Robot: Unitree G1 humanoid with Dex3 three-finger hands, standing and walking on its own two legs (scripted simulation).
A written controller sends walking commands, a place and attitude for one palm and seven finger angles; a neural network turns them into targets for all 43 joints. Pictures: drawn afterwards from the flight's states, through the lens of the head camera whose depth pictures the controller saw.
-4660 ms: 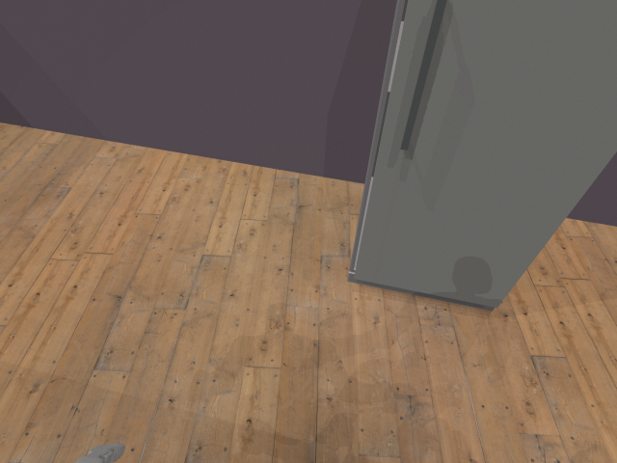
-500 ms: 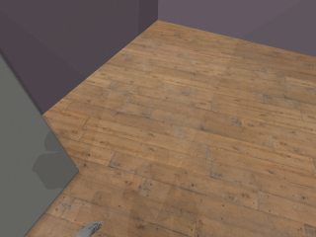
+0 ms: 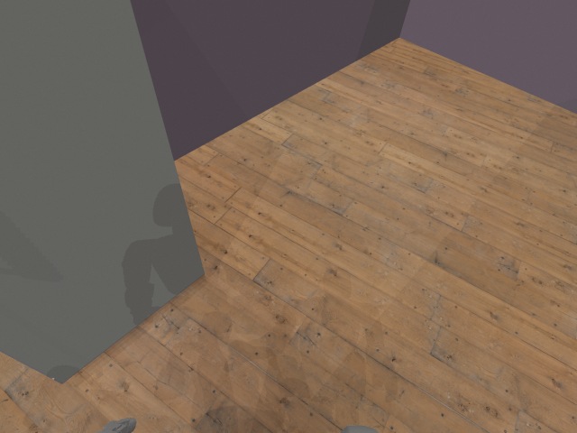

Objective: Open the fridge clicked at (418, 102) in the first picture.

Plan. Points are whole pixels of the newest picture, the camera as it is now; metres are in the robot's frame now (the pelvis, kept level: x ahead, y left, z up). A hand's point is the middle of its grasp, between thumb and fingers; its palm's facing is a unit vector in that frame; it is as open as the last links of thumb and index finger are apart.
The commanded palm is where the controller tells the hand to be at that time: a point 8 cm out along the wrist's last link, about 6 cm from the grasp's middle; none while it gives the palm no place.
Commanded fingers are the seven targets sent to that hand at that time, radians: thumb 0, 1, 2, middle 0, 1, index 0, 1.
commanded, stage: turn to face it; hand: left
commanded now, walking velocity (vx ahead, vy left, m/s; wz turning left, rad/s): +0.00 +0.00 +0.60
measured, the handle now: out of the picture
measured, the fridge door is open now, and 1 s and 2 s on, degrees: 0 0 0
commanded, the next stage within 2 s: take the last steps up to it in 1.22 s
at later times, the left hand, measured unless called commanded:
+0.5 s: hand out of the picture -0.06 +0.14 -0.16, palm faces +0.37 -0.89 -0.26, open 7.3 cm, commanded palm none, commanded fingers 0.00 0.90 0.90 -0.20 -0.30 -0.20 -0.30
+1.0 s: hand out of the picture -0.13 +0.20 -0.16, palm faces +0.60 -0.76 -0.26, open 7.3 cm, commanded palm none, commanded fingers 0.00 0.90 0.90 -0.20 -0.30 -0.20 -0.30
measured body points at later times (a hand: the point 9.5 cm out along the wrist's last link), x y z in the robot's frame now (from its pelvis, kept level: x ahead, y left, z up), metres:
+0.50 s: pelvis -0.05 -0.06 +0.00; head -0.03 -0.07 +0.45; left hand -0.08 +0.19 -0.14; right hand +0.11 -0.30 -0.15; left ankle -0.10 +0.08 -0.68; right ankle +0.00 -0.17 -0.74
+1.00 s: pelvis -0.09 -0.04 +0.00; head -0.08 -0.02 +0.45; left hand -0.16 +0.24 -0.14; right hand +0.11 -0.20 -0.14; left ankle -0.12 +0.06 -0.74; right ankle -0.01 -0.17 -0.69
